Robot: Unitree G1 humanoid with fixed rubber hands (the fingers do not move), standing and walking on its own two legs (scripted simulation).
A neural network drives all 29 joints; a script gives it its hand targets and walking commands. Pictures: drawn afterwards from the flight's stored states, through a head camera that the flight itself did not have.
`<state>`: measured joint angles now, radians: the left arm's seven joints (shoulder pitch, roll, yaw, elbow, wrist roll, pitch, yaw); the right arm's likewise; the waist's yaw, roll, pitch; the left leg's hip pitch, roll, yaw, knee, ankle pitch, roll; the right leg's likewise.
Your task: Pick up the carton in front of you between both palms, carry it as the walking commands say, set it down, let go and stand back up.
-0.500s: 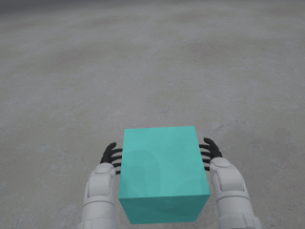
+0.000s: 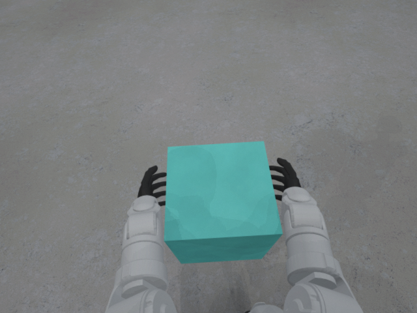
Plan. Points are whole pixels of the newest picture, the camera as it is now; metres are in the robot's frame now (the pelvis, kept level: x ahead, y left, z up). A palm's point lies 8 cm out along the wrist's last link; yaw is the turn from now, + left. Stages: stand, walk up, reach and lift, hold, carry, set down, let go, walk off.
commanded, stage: set down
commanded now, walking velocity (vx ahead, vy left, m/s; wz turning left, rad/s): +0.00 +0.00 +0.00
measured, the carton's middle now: (218, 207) +0.36 +0.00 -0.09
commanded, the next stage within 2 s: none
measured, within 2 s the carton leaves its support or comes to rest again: rests again in 1.68 s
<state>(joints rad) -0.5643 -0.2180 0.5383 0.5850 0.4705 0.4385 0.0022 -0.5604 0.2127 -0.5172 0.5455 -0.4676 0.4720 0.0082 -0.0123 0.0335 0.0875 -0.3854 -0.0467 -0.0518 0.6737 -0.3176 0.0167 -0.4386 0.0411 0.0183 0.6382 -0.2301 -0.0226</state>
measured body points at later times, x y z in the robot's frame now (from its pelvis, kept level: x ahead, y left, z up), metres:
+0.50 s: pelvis -0.02 +0.00 -0.11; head +0.19 -0.01 +0.28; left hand +0.41 +0.14 -0.19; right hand +0.40 -0.16 -0.19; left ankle +0.02 +0.11 -0.72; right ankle +0.06 -0.11 -0.72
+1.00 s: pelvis -0.05 +0.00 -0.24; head +0.24 -0.02 +0.10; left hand +0.46 +0.12 -0.35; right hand +0.44 -0.18 -0.35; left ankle +0.02 +0.11 -0.72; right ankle +0.06 -0.11 -0.72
